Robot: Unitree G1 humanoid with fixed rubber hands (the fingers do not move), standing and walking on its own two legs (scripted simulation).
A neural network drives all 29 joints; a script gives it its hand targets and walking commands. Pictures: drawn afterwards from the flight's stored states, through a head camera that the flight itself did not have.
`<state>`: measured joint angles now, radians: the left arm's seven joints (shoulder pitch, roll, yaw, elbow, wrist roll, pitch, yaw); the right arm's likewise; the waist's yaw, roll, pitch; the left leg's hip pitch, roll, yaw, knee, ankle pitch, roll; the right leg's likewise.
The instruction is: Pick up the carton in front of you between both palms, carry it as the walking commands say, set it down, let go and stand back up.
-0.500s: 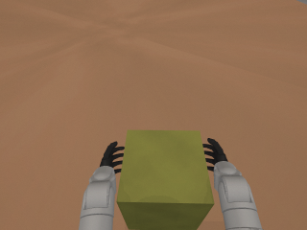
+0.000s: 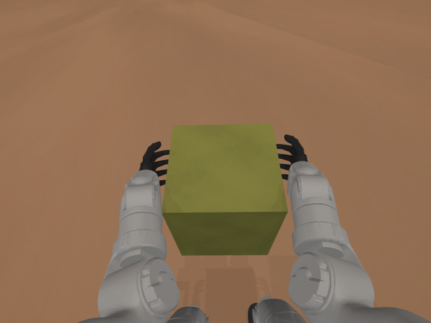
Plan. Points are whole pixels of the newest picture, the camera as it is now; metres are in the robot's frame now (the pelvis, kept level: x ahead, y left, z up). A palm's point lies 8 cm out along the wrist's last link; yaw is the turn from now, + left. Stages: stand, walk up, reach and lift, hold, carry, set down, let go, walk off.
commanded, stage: set down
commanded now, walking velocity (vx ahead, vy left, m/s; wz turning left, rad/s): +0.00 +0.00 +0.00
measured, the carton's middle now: (223, 194) +0.38 +0.01 -0.05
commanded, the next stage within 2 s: none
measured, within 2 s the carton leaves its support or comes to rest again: neither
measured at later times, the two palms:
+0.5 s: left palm (168, 196) +0.46 +0.16 -0.19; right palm (272, 200) +0.43 -0.13 -0.19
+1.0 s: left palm (175, 216) +0.47 +0.18 -0.35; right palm (262, 220) +0.44 -0.12 -0.35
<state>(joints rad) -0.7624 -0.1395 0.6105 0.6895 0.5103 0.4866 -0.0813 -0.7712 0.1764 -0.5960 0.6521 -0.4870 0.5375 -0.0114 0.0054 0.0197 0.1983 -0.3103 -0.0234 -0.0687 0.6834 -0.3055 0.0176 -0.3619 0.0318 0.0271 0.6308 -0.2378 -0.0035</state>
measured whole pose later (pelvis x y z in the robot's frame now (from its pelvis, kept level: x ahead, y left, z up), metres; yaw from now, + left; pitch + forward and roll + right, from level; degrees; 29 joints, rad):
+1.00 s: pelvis +0.00 +0.01 -0.24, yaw +2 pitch +48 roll -2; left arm -0.98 0.11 0.26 0.75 0.11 0.18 0.01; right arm -0.84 0.12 -0.46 0.55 -0.13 0.17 -0.16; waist -0.03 -0.01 -0.15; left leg -1.99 -0.12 -0.07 1.71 -0.56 -0.02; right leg -2.03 0.07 0.07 1.64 -0.45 0.07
